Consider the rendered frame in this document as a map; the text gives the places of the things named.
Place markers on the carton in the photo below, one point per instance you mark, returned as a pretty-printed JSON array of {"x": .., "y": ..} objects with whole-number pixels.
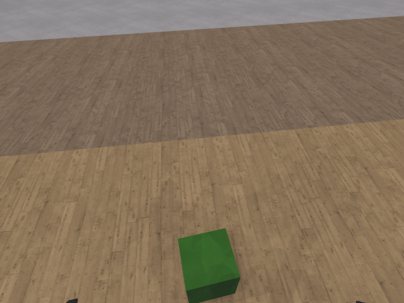
[{"x": 208, "y": 265}]

